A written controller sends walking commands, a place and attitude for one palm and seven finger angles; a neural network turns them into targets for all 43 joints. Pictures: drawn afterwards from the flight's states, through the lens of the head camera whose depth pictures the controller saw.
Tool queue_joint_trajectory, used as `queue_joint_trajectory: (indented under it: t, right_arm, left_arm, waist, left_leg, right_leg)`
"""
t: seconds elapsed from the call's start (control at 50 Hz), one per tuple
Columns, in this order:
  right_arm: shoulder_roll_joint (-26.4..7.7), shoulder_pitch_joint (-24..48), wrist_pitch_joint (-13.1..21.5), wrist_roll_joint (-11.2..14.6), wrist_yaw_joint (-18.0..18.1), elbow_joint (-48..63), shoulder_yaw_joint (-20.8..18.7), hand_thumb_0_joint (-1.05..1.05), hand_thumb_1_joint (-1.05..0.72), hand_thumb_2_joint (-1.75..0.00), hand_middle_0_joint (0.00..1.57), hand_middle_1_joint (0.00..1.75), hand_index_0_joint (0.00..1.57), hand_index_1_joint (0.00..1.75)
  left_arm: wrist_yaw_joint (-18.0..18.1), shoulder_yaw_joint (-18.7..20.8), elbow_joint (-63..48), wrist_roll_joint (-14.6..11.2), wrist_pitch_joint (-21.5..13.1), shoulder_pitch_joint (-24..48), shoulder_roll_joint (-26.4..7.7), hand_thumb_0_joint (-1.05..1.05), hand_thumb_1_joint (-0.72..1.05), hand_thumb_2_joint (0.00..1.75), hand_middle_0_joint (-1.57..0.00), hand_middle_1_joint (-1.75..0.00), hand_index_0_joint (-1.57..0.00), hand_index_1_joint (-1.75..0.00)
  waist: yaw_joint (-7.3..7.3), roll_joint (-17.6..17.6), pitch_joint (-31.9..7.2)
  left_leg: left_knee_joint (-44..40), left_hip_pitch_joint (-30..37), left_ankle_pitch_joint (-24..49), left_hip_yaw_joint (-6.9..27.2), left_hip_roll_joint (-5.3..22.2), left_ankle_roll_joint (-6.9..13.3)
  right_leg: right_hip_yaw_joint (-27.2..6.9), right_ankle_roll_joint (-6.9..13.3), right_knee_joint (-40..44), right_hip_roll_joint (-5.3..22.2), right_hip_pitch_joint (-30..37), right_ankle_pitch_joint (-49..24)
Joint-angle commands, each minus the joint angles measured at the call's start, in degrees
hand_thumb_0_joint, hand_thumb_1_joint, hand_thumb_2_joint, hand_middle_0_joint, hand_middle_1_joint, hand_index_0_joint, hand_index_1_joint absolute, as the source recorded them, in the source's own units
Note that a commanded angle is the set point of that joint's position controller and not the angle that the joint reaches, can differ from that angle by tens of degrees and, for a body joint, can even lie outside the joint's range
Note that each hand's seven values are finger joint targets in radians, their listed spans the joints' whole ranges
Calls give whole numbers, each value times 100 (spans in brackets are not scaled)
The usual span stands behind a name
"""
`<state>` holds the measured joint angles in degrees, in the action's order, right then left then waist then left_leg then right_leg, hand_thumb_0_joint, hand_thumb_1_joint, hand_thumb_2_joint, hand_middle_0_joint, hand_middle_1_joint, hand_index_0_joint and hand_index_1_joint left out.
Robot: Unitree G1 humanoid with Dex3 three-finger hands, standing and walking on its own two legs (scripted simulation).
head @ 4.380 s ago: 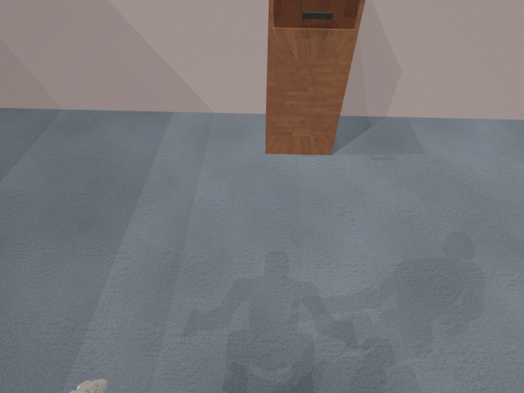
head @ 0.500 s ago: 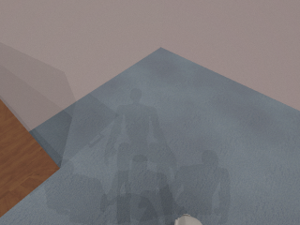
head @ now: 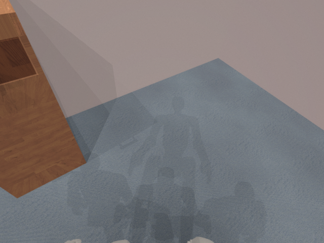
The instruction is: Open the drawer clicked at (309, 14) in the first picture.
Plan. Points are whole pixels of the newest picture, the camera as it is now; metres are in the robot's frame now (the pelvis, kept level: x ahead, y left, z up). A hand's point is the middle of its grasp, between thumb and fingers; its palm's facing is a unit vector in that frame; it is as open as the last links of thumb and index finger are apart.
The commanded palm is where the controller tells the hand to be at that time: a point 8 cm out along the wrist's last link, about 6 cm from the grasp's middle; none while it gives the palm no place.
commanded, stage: turn to face it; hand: left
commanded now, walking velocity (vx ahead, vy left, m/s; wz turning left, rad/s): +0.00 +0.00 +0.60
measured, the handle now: out of the picture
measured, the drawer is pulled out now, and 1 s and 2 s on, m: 0.00 0.00 0.00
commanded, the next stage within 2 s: take the last steps up to it in 0.94 s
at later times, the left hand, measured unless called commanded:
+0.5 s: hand out of the picture -0.02 +0.16 -0.12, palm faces +0.34 -0.89 -0.30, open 7.4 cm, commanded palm none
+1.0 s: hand out of the picture -0.12 +0.20 -0.15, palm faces +0.56 -0.79 -0.25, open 7.4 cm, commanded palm none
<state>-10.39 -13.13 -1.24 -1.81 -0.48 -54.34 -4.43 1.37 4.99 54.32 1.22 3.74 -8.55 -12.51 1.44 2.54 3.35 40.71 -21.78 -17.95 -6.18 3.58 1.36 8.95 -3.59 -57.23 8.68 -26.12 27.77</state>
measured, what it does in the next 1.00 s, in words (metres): steps on the spot, turning left: right foot, then left foot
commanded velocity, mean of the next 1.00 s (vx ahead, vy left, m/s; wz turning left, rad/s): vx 0.00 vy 0.00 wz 0.45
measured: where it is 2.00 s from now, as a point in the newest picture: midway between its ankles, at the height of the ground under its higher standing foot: outside the picture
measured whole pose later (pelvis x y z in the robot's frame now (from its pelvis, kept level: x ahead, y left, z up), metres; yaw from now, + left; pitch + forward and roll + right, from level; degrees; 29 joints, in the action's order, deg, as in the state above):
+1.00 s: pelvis -0.05 -0.01 +0.03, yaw +32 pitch +0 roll -2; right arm -10.4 -8.7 -1.3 -0.9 0.5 -53.9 -1.8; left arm 1.0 3.7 54.9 0.9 3.3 -11.7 -15.2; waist -1.4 1.7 4.4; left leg 25.5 -11.3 -14.6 -2.2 -0.2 2.8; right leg 2.5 -5.5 -60.7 6.0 -25.9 23.0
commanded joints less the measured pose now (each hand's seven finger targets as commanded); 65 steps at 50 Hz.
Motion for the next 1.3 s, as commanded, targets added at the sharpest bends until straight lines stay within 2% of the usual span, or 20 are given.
queue_joint_trajectory:
  t: [0.0,0.16,0.24,0.26,0.28,0.32,0.4,0.62,0.68,0.7,0.72,0.74,0.76,0.86,1.02,1.14,1.16,1.2,1.22,1.28]
  right_arm:
    - [-1118,51,123,13,119,446,-175,0,-90,-90,20,30,20,30]
    - [-1390,-34,8,8,79,516,-266,0,-90,-90,20,30,20,30]
    - [-1382,416,-74,61,24,708,-292,0,-90,-90,20,30,20,30]
    - [-1062,393,-104,117,-11,793,-256,0,-90,-90,20,30,20,30]
    - [-663,450,-103,111,-22,987,-176,0,-90,-90,20,30,20,30]
    - [-1056,570,-171,39,-60,862,-257,0,-90,-90,20,30,20,30]
    - [-852,269,-231,59,-147,555,-210,0,-90,-90,20,30,20,30]
    - [-614,1063,-139,124,-130,699,-1,0,-90,-90,20,30,20,30]
    - [-720,561,-56,116,-88,560,-12,0,-90,-90,20,30,20,30]
    - [-973,280,-4,108,-83,487,-71,0,-90,-90,20,30,20,30]
    - [-1611,-23,56,61,-34,484,-221,0,-90,-90,20,30,20,30]
    - [-1902,-334,8,102,19,371,-269,0,-90,-90,20,30,20,30]
    - [-1769,-377,-3,66,70,277,-231,0,-90,-90,20,30,20,30]
    - [-1207,358,90,87,167,388,-39,0,-90,-90,20,30,20,30]
    - [-1114,-27,77,52,171,181,-27,0,-90,-90,20,30,20,30]
    - [-1013,-65,107,30,139,-19,-16,0,-90,-90,20,30,20,30]
    - [-898,-23,118,62,128,-37,14,0,-90,-90,20,30,20,30]
    - [-274,98,153,128,82,186,148,0,-90,-90,20,30,20,30]
    - [-671,437,129,36,42,287,55,0,-90,-90,20,30,20,30]
    - [-624,177,91,-2,-53,-63,-8,0,-90,-90,20,30,20,30]
  left_arm:
    - [-99,124,-598,4,-182,191,-338,0,90,90,-20,-30,-20,-30]
    - [-32,35,-656,-78,-197,-27,-335,0,90,90,-20,-30,-20,-30]
    - [9,58,-507,-112,-295,-891,-510,0,90,90,-20,-30,-20,-30]
    - [49,126,-497,-34,-348,-1102,-901,0,90,90,-20,-30,-20,-30]
    - [81,210,-605,61,-367,-987,-1506,0,90,90,-20,-30,-20,-30]
    - [123,113,-774,9,-379,-263,-1090,0,90,90,-20,-30,-20,-30]
    - [76,-35,-801,-2,-440,-112,-774,0,90,90,-20,-30,-20,-30]
    - [46,90,-436,75,-369,-970,-1207,0,90,90,-20,-30,-20,-30]
    - [20,112,-361,15,-344,-822,-1183,0,90,90,-20,-30,-20,-30]
    - [5,92,-375,-33,-317,-781,-1069,0,90,90,-20,-30,-20,-30]
    - [-31,39,-581,-79,-292,-773,-727,0,90,90,-20,-30,-20,-30]
    - [-15,-110,-774,-41,-253,-358,-521,0,90,90,-20,-30,-20,-30]
    - [-1,-87,-758,-26,-207,-148,-612,0,90,90,-20,-30,-20,-30]
    - [-62,-39,-290,-32,-181,-467,-582,0,90,90,-20,-30,-20,-30]
    - [-7,-118,-342,-58,-154,-128,-441,0,90,90,-20,-30,-20,-30]
    - [-104,-186,-88,-17,-360,-579,-278,0,90,90,-20,-30,-20,-30]
    - [-102,-166,39,2,-421,-892,-355,0,90,90,-20,-30,-20,-30]
    - [-25,5,217,100,-519,-1524,-1169,0,90,90,-20,-30,-20,-30]
    - [5,-33,218,24,-505,-1681,-1136,0,90,90,-20,-30,-20,-30]
    - [3,-148,237,-8,-635,-1115,-570,0,90,90,-20,-30,-20,-30]
  waist:
    - [-44,-1449,-374]
    - [102,-1108,-650]
    - [-283,-1067,-869]
    - [-386,32,-835]
    - [-418,1800,-495]
    - [-120,862,-174]
    - [54,614,-48]
    - [-521,931,-494]
    - [-236,764,-738]
    - [-64,130,-934]
    - [130,-1527,-1159]
    - [304,-1991,-1046]
    - [306,-1406,-877]
    - [-105,-1117,-632]
    - [11,-1144,-486]
    - [-188,-1004,-476]
    - [-355,-662,-440]
    - [-657,1723,-68]
    - [-749,1006,233]
    - [-284,595,845]
  left_leg:
    - [-2467,530,592,2008,1257,585]
    - [-2215,1041,1272,2364,1050,834]
    - [-1579,264,1343,2256,582,450]
    - [-658,-723,325,1745,22,32]
    - [965,-1823,-1314,719,-834,-461]
    - [2454,-1345,-959,1181,-294,-306]
    - [2881,-1316,-204,683,-193,-538]
    - [277,-247,-811,12,-147,-473]
    - [-1167,783,228,-103,-213,-353]
    - [-1835,1632,1123,227,32,-246]
    - [-1949,2665,3073,2032,1421,378]
    - [-1977,2545,4822,2546,2162,1053]
    - [-1875,2272,4720,2104,2082,1186]
    - [-1939,1918,4170,1261,1041,701]
    - [-2104,1812,3590,1618,1076,860]
    - [-2093,996,483,1951,851,691]
    - [-1720,396,-238,1768,583,476]
    - [611,-1661,-1626,504,-525,-107]
    - [1322,-1735,-1523,814,-225,-76]
    - [2058,-1586,-214,816,77,-101]
  right_leg:
    - [-787,-71,-1098,-120,-817,-575]
    - [-708,-79,988,-570,80,-201]
    - [-590,25,3203,-681,1731,-1196]
    - [-1445,302,4221,212,2487,-885]
    - [-3206,947,4636,1835,2423,-1063]
    - [-2194,1124,4431,1605,1178,-1526]
    - [-830,848,3875,907,1535,-2888]
    - [-430,1065,3357,1363,2302,-3888]
    - [-23,682,2675,1163,2013,-3810]
    - [155,403,1948,972,1469,-3340]
    - [383,-55,772,231,-66,-1001]
    - [-100,-158,-70,-76,-669,1109]
    - [-489,-67,-486,-5,-610,857]
    - [-679,-148,-780,-192,-481,-401]
    - [-694,-176,565,-358,26,-232]
    - [-392,46,2659,-703,1505,-744]
    - [-472,77,3376,-621,2283,-1119]
    - [-3120,860,4752,1460,3195,262]
    - [-3364,1203,5071,1760,2464,861]
    - [-2439,996,5160,1117,1638,463]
